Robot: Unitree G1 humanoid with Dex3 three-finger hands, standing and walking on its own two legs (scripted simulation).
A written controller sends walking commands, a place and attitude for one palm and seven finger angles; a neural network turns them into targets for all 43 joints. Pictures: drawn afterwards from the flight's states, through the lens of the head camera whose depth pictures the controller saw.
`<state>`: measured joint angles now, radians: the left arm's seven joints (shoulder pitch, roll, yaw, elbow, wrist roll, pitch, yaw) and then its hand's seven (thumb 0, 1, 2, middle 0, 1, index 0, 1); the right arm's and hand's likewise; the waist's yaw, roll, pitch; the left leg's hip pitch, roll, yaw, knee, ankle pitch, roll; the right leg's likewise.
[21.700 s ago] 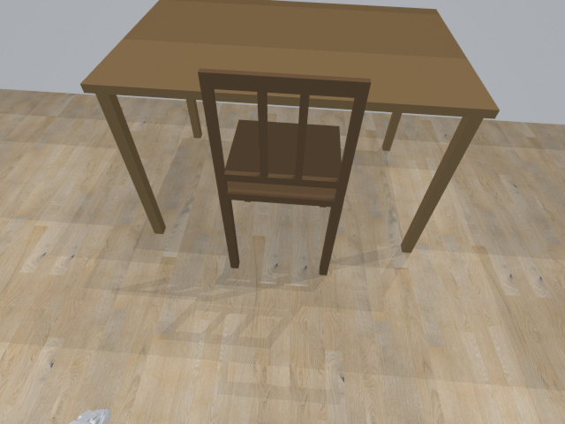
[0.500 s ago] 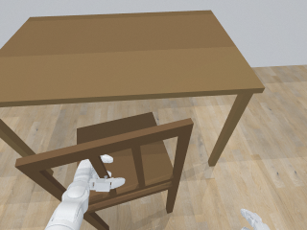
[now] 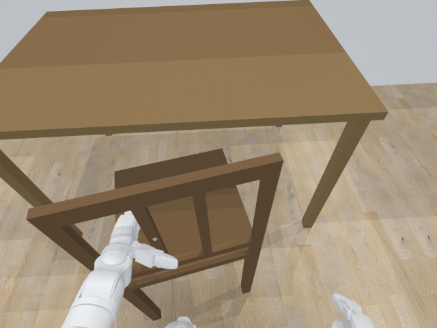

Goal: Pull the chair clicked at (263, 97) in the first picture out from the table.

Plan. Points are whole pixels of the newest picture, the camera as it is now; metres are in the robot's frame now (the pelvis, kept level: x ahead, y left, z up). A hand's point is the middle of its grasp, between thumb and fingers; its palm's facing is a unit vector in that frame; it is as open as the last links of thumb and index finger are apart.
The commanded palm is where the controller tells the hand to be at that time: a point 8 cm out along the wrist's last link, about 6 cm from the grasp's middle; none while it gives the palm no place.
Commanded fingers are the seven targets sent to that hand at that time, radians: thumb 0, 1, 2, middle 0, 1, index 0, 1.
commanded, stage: draw the fingers out of the gap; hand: left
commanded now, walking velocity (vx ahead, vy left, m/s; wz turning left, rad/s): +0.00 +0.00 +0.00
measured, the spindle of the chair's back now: (154, 238) +0.31 +0.14 -0.05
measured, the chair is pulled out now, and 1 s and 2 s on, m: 0.17 0.17 0.16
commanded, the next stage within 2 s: draw the hand back to the body in 0.80 s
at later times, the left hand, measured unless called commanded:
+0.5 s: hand (149, 282) +0.22 +0.14 -0.04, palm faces +0.00 -0.98 -0.19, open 17.5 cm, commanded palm +0.20 +0.18 -0.01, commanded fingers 0.00 -0.55 0.20 0.00 0.00 0.00 0.00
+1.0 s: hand (148, 317) +0.16 +0.13 -0.03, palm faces +0.04 -0.99 -0.11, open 17.5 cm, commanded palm +0.14 +0.19 +0.01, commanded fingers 0.00 -0.55 0.20 0.00 0.00 0.00 0.00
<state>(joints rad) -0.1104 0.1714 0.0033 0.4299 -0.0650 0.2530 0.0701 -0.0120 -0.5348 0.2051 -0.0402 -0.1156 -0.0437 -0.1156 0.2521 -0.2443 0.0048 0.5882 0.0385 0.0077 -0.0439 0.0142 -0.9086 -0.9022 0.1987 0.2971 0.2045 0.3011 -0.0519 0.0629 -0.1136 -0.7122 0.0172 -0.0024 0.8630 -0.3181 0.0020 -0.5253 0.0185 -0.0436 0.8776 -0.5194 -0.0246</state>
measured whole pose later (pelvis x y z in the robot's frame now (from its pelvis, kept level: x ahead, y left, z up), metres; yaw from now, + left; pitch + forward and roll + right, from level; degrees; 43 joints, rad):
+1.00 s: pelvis +0.01 -0.01 -0.02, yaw +2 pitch +11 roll -1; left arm 0.62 0.18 -0.08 -0.18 -0.10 0.12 0.01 -0.01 -0.54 0.20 0.00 0.00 -0.01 0.00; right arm 0.28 -0.23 0.00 0.49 0.02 -0.14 -0.07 0.02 -0.91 -0.90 0.20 0.30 0.20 0.30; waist -0.03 0.05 -0.17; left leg -0.79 0.01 -0.04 0.98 -0.38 -0.02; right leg -0.58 0.02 -0.08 0.98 -0.60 -0.04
